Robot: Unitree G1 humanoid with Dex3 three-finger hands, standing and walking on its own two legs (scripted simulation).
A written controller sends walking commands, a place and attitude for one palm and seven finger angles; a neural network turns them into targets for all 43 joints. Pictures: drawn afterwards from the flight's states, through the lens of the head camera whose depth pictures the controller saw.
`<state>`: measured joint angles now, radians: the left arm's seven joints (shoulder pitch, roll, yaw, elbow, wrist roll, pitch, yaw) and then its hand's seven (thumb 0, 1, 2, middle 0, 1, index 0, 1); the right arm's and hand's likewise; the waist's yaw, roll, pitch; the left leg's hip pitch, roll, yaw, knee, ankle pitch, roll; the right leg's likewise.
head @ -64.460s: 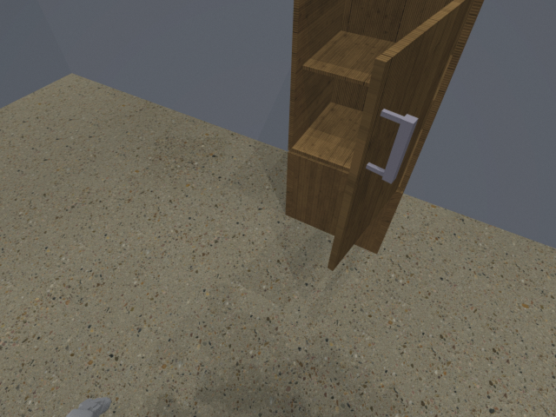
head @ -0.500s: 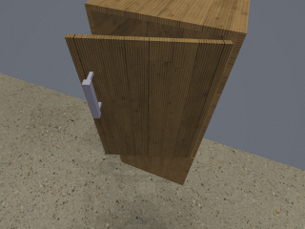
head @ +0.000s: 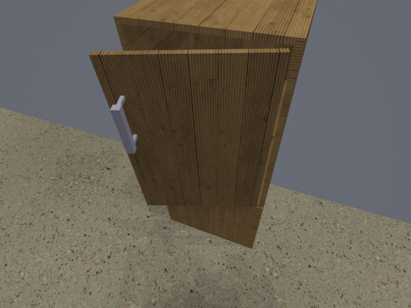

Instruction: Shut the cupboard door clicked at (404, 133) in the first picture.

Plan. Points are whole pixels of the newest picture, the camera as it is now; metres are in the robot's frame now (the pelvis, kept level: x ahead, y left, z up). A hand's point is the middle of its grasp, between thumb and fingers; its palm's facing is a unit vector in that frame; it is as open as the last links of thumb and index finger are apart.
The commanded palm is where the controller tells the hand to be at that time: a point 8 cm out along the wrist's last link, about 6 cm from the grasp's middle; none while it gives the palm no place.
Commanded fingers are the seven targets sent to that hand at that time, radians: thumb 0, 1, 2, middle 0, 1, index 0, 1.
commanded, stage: come to a stop and stand still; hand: left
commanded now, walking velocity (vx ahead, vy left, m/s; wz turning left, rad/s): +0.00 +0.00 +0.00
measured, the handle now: (126, 125) +0.51 +0.23 +0.08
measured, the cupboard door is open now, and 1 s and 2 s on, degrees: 19 19 19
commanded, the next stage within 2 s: look again from close up in 0.64 s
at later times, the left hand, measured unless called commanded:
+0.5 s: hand out of the picture +0.04 +0.16 -0.17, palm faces +0.03 -0.98 -0.21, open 7.3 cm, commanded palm none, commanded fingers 0.00 0.90 0.90 -0.20 -0.30 -0.20 -0.30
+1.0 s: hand out of the picture +0.05 +0.16 -0.17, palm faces +0.05 -0.98 -0.21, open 7.4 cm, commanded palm none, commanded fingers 0.00 0.90 0.90 -0.20 -0.30 -0.20 -0.30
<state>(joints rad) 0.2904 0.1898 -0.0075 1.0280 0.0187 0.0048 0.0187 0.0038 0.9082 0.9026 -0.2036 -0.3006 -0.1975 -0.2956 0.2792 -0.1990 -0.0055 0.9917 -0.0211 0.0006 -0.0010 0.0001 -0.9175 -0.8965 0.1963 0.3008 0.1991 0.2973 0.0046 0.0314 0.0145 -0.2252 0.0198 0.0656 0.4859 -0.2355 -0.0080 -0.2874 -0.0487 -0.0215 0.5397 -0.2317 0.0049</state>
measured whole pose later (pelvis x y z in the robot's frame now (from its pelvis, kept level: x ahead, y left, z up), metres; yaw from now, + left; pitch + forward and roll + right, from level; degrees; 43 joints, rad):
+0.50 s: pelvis +0.03 -0.02 +0.00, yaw +1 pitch -1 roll +1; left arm 0.24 0.17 0.00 1.11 0.01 -0.02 0.02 0.01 0.92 0.90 -0.20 -0.30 -0.20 -0.30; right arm 0.29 -0.14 0.01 1.12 -0.01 -0.02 -0.02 0.00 -0.91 -0.90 0.20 0.30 0.20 0.30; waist 0.00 0.00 0.05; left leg -0.17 0.05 0.04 0.44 -0.24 -0.04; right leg -0.23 -0.02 -0.05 0.50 -0.25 -0.02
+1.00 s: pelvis +0.04 -0.02 +0.01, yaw +1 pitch -1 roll +1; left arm 0.23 0.17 0.01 1.11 0.01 -0.02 0.02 0.00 0.91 0.90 -0.20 -0.30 -0.20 -0.30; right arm 0.24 -0.16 0.00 1.13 -0.01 -0.02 -0.03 0.00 -0.91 -0.90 0.20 0.30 0.20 0.30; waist 0.01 0.00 0.05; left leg -0.14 0.05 0.03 0.42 -0.25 -0.05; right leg -0.20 -0.01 -0.06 0.47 -0.26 -0.02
